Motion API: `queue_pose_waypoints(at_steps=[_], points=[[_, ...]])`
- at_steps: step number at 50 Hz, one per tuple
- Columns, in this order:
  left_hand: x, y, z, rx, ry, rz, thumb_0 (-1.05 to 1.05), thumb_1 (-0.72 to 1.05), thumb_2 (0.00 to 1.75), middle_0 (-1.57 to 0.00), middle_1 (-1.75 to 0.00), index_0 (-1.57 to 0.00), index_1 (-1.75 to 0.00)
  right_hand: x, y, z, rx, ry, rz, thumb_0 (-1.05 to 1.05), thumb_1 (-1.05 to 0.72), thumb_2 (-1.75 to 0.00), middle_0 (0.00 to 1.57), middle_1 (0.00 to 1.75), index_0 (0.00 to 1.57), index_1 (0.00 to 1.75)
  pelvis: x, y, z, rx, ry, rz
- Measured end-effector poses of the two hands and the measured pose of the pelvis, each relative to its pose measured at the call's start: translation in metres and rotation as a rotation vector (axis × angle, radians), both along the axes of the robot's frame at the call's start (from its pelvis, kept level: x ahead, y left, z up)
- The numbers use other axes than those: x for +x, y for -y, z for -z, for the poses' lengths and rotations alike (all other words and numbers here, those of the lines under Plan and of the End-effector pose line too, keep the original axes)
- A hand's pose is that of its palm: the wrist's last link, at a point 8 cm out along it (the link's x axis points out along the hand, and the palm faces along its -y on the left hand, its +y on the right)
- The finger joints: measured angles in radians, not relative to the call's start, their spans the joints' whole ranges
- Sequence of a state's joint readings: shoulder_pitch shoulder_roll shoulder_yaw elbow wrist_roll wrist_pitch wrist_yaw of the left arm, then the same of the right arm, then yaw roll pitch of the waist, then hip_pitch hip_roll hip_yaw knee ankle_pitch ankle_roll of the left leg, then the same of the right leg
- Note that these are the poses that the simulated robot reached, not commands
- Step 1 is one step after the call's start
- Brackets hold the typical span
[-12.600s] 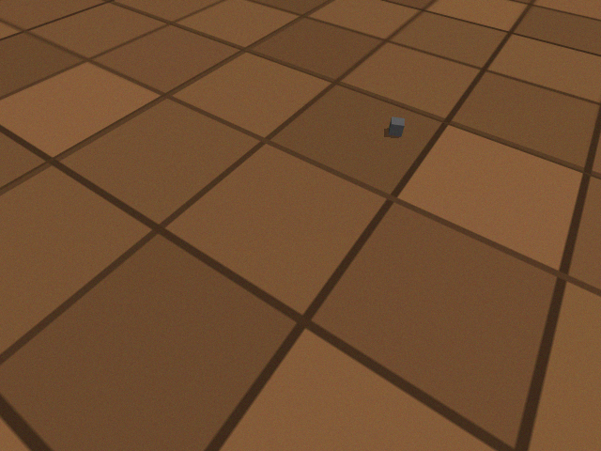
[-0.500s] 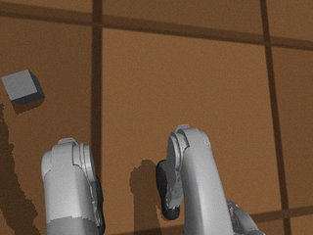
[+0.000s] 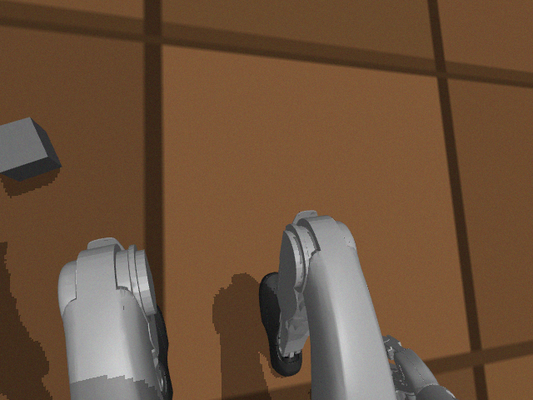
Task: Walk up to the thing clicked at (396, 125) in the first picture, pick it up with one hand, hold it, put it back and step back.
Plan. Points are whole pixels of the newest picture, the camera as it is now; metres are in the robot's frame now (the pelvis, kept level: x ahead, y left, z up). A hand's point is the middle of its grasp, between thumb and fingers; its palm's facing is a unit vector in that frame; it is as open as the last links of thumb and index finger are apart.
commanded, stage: rise first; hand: left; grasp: from above
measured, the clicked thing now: (24, 150) +0.48 +0.33 -0.29
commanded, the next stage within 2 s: none
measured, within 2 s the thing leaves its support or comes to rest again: neither
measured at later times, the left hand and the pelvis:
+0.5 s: hand out of the picture +0.44 +0.37 -0.17, palm faces -0.37 -0.20 -0.91, open 13.7 cm; pelvis +0.00 +0.00 +0.00, yaw -1 degrees
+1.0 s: hand out of the picture +0.43 +0.37 -0.16, palm faces -0.38 -0.19 -0.90, open 13.6 cm; pelvis +0.00 +0.00 +0.00, yaw +0 degrees
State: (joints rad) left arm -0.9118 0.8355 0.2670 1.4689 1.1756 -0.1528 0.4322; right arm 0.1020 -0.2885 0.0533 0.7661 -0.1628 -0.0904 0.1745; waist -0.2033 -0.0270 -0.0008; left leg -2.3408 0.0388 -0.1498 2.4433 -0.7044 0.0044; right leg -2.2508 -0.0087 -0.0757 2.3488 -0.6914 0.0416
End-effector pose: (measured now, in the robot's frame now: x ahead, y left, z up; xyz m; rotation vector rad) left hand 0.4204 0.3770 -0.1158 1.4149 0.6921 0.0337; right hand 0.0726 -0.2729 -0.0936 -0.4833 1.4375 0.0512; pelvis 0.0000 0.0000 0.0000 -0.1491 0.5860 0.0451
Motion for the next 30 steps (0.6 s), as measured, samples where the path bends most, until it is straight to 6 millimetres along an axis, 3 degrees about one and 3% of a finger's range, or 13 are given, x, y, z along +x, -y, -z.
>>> queue_pose_waypoints(at_steps=[30], points=[[0.022,0.004,-0.002,-0.002,0.012,-0.011,0.0,-0.46,0.93,-0.19,-0.92,-0.18,-0.94,-0.031,-0.001,-0.007,0.01,-0.044,0.021,0.0,-0.9,-0.9,0.2,0.3,0.2,0.3,-0.002,0.0,0.004,-0.012,0.015,0.008]])
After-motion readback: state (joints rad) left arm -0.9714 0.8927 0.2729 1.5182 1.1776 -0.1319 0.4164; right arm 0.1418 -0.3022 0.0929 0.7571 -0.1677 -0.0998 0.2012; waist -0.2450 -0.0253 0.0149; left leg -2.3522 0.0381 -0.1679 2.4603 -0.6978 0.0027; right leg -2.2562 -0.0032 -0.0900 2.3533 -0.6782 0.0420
